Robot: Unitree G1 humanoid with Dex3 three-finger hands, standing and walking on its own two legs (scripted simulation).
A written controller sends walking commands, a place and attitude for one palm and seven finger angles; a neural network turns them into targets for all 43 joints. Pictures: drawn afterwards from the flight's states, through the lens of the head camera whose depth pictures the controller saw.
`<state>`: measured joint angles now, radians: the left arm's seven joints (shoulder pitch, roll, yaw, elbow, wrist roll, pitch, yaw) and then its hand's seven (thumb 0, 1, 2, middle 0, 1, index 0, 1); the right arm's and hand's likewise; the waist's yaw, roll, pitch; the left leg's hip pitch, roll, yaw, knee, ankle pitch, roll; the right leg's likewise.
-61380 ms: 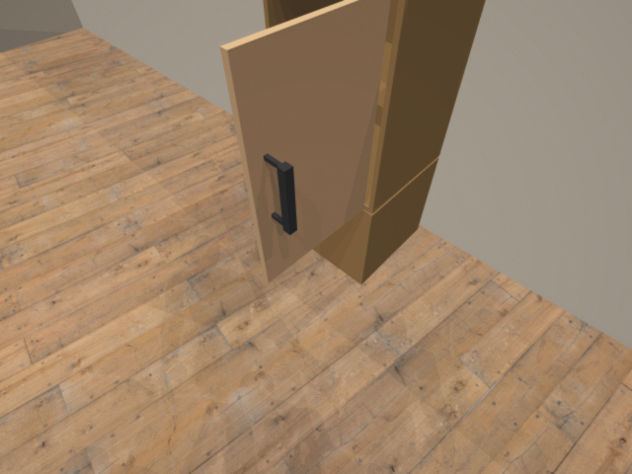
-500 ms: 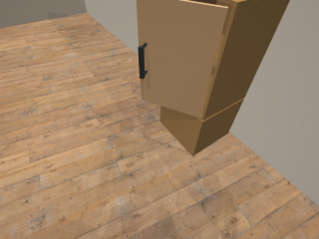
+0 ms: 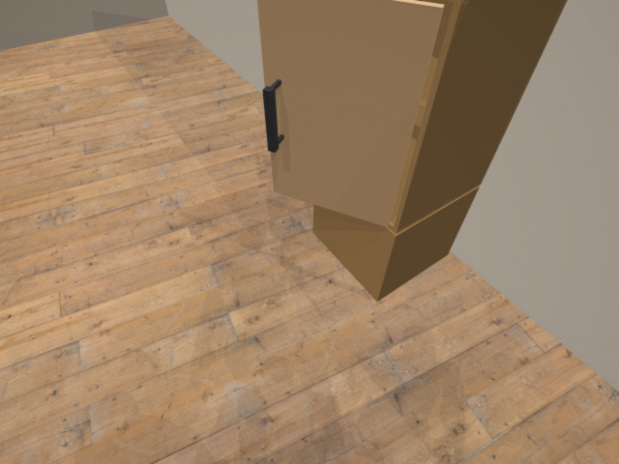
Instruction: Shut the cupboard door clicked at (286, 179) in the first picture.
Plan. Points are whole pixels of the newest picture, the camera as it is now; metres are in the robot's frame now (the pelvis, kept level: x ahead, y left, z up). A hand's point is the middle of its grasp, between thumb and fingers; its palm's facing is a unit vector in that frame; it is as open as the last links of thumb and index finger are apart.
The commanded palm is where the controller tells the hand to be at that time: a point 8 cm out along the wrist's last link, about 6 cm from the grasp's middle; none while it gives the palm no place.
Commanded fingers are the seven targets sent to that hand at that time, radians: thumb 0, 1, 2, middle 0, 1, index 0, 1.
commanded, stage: look to check the result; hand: left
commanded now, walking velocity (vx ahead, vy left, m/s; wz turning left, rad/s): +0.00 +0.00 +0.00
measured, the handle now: (275, 116) +0.90 +0.14 -0.05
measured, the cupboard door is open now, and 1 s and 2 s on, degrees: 32 32 32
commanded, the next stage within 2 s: walk to a spot facing it in 0.24 s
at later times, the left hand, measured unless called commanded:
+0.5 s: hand out of the picture +0.04 +0.18 -0.18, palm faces +0.05 -0.97 -0.24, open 7.4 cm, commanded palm none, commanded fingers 0.00 0.90 0.90 -0.20 -0.30 -0.20 -0.30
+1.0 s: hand out of the picture +0.05 +0.24 -0.17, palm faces +0.33 -0.91 -0.27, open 7.4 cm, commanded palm none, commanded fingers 0.00 0.90 0.90 -0.20 -0.30 -0.20 -0.30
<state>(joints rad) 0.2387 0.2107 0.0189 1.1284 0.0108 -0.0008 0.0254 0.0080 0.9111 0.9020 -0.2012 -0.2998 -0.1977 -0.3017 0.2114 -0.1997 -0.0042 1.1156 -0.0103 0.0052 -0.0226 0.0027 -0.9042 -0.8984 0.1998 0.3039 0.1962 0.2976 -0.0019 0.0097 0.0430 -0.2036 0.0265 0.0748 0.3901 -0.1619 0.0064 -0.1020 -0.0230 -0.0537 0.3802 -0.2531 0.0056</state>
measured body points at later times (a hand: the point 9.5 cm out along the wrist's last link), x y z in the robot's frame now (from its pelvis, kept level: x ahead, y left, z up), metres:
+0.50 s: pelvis +0.02 -0.01 +0.00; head +0.04 -0.01 +0.45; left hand +0.03 +0.23 -0.16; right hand +0.05 -0.26 -0.16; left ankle +0.03 +0.11 -0.74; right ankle -0.03 -0.12 -0.74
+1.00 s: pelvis +0.01 +0.00 +0.00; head +0.06 +0.03 +0.44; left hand +0.03 +0.29 -0.15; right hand +0.12 -0.23 -0.15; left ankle +0.03 +0.12 -0.74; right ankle +0.04 -0.16 -0.69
